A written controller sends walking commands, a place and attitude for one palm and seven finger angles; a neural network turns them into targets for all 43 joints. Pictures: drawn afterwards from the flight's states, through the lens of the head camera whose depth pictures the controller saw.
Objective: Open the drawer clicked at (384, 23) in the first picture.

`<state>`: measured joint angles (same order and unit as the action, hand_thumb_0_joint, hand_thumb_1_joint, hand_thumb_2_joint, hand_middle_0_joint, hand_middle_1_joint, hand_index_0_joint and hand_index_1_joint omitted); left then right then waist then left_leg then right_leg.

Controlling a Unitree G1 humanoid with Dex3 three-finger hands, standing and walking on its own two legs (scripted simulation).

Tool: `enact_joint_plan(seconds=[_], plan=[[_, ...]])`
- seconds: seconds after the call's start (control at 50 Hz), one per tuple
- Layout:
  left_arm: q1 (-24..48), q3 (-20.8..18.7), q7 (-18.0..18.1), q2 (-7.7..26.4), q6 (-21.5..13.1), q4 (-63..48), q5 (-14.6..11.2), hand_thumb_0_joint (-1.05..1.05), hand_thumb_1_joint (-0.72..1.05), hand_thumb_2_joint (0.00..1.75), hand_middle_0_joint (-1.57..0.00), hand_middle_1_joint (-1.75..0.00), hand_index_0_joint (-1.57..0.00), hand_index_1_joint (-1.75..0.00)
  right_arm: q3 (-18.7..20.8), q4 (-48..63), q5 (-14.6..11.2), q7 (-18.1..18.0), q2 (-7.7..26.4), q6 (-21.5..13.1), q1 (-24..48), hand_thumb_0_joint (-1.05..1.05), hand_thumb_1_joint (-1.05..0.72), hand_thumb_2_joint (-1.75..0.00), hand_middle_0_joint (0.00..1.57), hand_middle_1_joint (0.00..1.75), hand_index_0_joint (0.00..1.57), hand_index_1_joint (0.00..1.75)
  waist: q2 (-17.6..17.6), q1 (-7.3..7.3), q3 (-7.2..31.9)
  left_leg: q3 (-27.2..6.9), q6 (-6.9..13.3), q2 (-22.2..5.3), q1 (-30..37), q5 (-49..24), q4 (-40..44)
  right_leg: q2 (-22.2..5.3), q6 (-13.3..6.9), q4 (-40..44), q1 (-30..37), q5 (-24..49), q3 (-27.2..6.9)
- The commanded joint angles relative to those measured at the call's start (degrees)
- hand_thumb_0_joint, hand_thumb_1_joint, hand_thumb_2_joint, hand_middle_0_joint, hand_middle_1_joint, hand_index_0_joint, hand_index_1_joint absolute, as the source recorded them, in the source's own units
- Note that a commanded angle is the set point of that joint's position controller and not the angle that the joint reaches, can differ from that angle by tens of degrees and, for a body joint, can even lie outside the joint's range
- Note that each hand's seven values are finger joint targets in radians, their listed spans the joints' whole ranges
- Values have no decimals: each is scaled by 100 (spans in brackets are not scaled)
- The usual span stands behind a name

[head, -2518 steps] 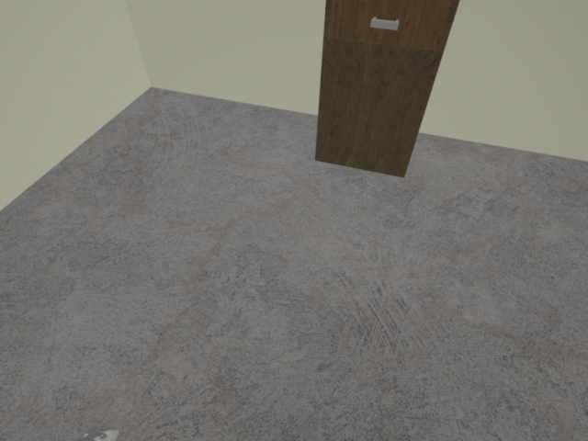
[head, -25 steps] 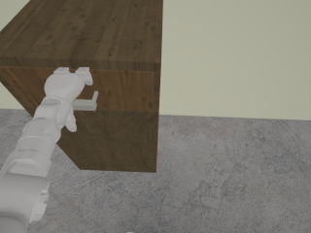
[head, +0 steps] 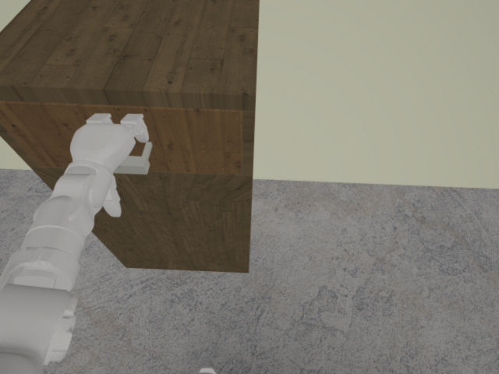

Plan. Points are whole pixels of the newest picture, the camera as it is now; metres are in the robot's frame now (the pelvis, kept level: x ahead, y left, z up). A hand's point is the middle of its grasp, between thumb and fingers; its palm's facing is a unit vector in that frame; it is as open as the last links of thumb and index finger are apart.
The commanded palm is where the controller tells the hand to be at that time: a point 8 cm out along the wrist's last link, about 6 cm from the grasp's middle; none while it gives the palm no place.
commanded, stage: lower the fingers behind the handle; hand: left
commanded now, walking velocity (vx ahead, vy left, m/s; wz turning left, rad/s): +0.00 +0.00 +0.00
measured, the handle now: (122, 155) +0.50 +0.25 +0.02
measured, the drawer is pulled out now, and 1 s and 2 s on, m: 0.00 0.00 0.00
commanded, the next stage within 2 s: lift the fingers back up to retry in 1.28 s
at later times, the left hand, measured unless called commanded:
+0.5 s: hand (116, 171) +0.46 +0.24 +0.02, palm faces -0.06 -0.01 -1.00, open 13.7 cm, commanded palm +0.44 +0.24 +0.08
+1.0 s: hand (118, 175) +0.45 +0.24 +0.02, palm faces -0.03 +0.00 -1.00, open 13.9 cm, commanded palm +0.43 +0.23 +0.05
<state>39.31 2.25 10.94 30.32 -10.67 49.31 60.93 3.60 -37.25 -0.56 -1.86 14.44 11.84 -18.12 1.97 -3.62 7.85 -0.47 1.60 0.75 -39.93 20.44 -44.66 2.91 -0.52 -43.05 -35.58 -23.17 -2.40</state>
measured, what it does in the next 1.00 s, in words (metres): stands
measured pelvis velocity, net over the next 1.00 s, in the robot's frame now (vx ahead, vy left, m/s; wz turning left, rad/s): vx -0.02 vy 0.01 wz -0.01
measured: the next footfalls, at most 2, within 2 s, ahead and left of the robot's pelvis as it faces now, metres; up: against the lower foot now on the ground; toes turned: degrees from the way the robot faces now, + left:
none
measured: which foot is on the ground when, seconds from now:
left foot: down 0.00-1.00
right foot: down 0.00-1.00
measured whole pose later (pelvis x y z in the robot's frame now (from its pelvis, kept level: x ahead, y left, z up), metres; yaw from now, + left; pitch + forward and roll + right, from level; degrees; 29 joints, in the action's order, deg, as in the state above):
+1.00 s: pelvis -0.02 +0.01 -0.02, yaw -1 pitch +20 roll -2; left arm 44.7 3.8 17.0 29.1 -5.3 57.1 63.3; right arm 2.7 -37.8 -0.1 -1.5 13.4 12.1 -19.7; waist 1.9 -4.8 10.2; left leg -0.4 2.4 0.6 -50.3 22.5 -53.1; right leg 3.2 0.4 -50.5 -45.4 -24.9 -2.1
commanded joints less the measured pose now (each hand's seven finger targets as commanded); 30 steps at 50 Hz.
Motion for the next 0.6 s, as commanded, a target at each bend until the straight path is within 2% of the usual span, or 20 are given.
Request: enact_joint_plan(seconds=[0.0, 0.04, 0.08, 0.12, 0.16, 0.22, 0.24, 0.26, 0.3, 0.34, 0.38, 0.42, 0.44, 0.46, 0.48, 0.52, 0.54, 0.56, 0.58], plan=[[2332, -678, 501, 1517, 119, -951, -21, 0, -50, 30, -30, -120, -30, -120, 330, 385, 70, -43, 879, -81, -460, 0, -90, -90, 20, 30, 20, 30, 100, -14, 2201, 83, 83, 31, 1855, -2524, 102, 128, -216, 315, 307, 2208, 257], [2433, -556, 562, 1421, 181, -1009, 17, 0, -50, 30, -30, -120, -30, -120, 319, 395, 59, -25, 883, -67, -440, 0, -90, -90, 20, 30, 20, 30, 225, -31, 2309, 79, 73, 33, 1893, -2520, 109, 127, -205, 302, 269, 2189, 244], [2345, -586, 592, 1426, 277, -907, 21, 0, -50, 30, -30, -120, -30, -120, 324, 396, 60, -37, 885, -70, -460, 0, -90, -90, 20, 30, 20, 30, 127, -37, 2316, 103, 100, 39, 1848, -2445, 94, 130, -201, 327, 342, 2216, 233], [2474, -462, 569, 1335, 338, -732, -14, 0, -50, 30, -30, -120, -30, -120, 304, 354, 52, -74, 894, -69, -469, 0, -90, -90, 20, 30, 20, 30, -53, -168, 2088, 105, 123, 46, 1663, -2262, 109, 110, -191, 384, 360, 2183, 226], [2514, -576, 555, 1550, 317, -664, 47, 0, -50, 30, -30, -120, -30, -120, 314, 336, 44, -124, 921, -82, -494, 0, -90, -90, 20, 30, 20, 30, -24, -158, 2114, 107, 133, 56, 1633, -2095, 107, 105, -187, 395, 337, 2080, 185], [2725, -390, 511, 1363, 204, -731, 23, 0, -50, 30, -30, -120, -30, -120, 291, 323, 47, -152, 882, -124, -508, 0, -90, -90, 20, 30, 20, 30, 110, -233, 2059, 86, 129, 52, 1646, -2047, 89, 101, -200, 384, 195, 1965, 201], [2677, -416, 521, 1368, 154, -728, 58, 0, -50, 30, -30, -120, -30, -120, 309, 316, 34, -146, 872, -135, -530, 0, -90, -90, 20, 30, 20, 30, 198, -210, 2176, 72, 119, 43, 1741, -2055, 66, 107, -187, 358, 68, 1899, 196], [2567, -445, 532, 1370, 143, -658, 36, 0, -50, 30, -30, -120, -30, -120, 309, 311, 53, -151, 879, -146, -544, 0, -90, -90, 20, 30, 20, 30, 274, -177, 2099, 71, 114, 46, 1728, -2034, 42, 115, -213, 341, 28, 1851, 216], [2530, -350, 550, 1231, 153, -484, 48, 0, -50, 30, -30, -120, -30, -120, 318, 265, 62, -142, 869, -163, -592, 0, -90, -90, 20, 30, 20, 30, 94, -242, 2079, 73, 121, 35, 1645, -2030, -15, 121, -195, 320, -50, 1869, 232], [2461, -410, 546, 1337, 191, -251, 70, 0, -50, 30, -30, -120, -30, -120, 289, 269, 47, -131, 895, -150, -617, 0, -90, -90, 20, 30, 20, 30, -20, -234, 2008, 99, 124, 49, 1407, -1933, -28, 112, -174, 304, -29, 1877, 205], [2522, -396, 561, 1400, 240, -166, 130, 0, -50, 30, -30, -120, -30, -120, 283, 257, 46, -138, 911, -139, -642, 0, -90, -90, 20, 30, 20, 30, 55, -247, 1945, 106, 121, 52, 1291, -1822, -46, 108, -186, 282, -125, 1783, 208], [2595, -220, 534, 1171, 282, -63, 117, 0, -50, 30, -30, -120, -30, -120, 281, 257, 57, -122, 899, -144, -690, 0, -90, -90, 20, 30, 20, 30, 60, -303, 1947, 92, 122, 52, 1289, -1885, -91, 117, -204, 256, -175, 1804, 224], [2645, -288, 533, 1275, 261, -110, 149, 0, -50, 30, -30, -120, -30, -120, 295, 236, 56, -120, 908, -142, -715, 0, -90, -90, 20, 30, 20, 30, 54, -293, 2121, 94, 120, 34, 1353, -1897, -118, 117, -179, 227, -196, 1812, 208], [2431, -392, 524, 1363, 263, -75, 153, 0, -50, 30, -30, -120, -30, -120, 305, 256, 71, -134, 924, -130, -732, 0, -90, -90, 20, 30, 20, 30, 104, -219, 2151, 92, 114, 42, 1382, -1985, -151, 130, -209, 194, -163, 1877, 214], [2567, -214, 517, 1190, 240, -167, 146, 0, -50, 30, -30, -120, -30, -120, 294, 268, 65, -125, 908, -124, -716, 0, -90, -90, 20, 30, 20, 30, 177, -280, 2183, 92, 108, 41, 1405, -1974, -163, 128, -195, 191, -252, 1841, 212], [2619, -150, 524, 1046, 241, -72, 110, 0, -50, 30, -30, -120, -30, -120, 301, 231, 81, -115, 896, -130, -767, 0, -90, -90, 20, 30, 20, 30, 81, -345, 2067, 47, 106, 26, 1343, -1986, -201, 136, -208, 154, -353, 1791, 254], [2625, -227, 552, 1146, 228, -105, 166, 0, -50, 30, -30, -120, -30, -120, 317, 204, 72, -109, 913, -121, -768, 0, -90, -90, 20, 30, 20, 30, 117, -321, 2120, 45, 98, 4, 1408, -2021, -221, 141, -198, 126, -471, 1760, 250], [2377, -189, 567, 1048, 280, 35, 163, 0, -50, 30, -30, -120, -30, -120, 313, 237, 87, -100, 908, -104, -766, 0, -90, -90, 20, 30, 20, 30, 141, -254, 2031, 36, 87, 21, 1366, -1953, -213, 155, -223, 127, -473, 1665, 278], [2560, -108, 578, 980, 269, -122, 177, 0, -50, 30, -30, -120, -30, -120, 306, 227, 86, -89, 903, -105, -742, 0, -90, -90, 20, 30, 20, 30, 254, -307, 2092, 39, 85, 1, 1432, -1939, -231, 151, -218, 113, -592, 1624, 272]])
